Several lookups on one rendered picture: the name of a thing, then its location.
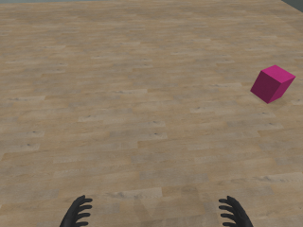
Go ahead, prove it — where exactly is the carton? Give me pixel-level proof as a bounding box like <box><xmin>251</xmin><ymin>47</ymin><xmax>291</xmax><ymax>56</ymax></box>
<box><xmin>250</xmin><ymin>65</ymin><xmax>295</xmax><ymax>104</ymax></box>

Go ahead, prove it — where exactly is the right robot hand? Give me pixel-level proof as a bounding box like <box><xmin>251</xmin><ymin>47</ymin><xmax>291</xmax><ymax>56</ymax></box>
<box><xmin>219</xmin><ymin>196</ymin><xmax>254</xmax><ymax>227</ymax></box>

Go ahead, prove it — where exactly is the left robot hand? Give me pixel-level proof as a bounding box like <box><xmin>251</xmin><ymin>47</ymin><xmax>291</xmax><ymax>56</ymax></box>
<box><xmin>60</xmin><ymin>195</ymin><xmax>93</xmax><ymax>227</ymax></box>

